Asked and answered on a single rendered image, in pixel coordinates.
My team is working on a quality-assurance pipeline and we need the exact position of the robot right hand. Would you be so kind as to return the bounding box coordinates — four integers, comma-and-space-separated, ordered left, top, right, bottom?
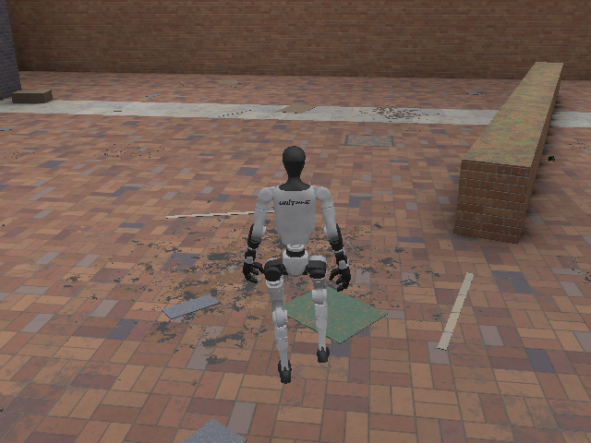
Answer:
329, 266, 351, 292

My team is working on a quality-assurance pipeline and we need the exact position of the left robot foot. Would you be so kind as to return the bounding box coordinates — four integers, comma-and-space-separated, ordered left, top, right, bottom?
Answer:
278, 360, 292, 384

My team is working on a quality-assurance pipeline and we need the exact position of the robot right forearm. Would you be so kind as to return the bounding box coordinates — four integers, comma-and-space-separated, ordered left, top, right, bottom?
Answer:
329, 223, 349, 269

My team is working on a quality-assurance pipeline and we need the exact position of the robot foot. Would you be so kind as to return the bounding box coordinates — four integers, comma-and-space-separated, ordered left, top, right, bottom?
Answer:
278, 360, 292, 384
317, 347, 330, 363

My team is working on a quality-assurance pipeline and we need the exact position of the right robot foot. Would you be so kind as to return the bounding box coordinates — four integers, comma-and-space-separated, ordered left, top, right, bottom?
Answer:
317, 347, 330, 363

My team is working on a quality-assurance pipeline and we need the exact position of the left robot upper arm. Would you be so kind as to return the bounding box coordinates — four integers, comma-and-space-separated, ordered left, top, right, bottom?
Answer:
251, 186, 275, 238

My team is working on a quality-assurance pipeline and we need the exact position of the robot left forearm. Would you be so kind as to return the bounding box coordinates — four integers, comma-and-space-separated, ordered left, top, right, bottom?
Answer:
244, 223, 261, 264

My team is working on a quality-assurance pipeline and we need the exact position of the robot left hand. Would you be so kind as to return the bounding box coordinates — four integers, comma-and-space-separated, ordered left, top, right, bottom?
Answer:
243, 261, 264, 283

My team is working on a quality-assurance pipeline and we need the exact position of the right robot upper arm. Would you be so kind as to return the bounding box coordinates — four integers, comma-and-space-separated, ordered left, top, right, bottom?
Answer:
314, 186, 338, 238

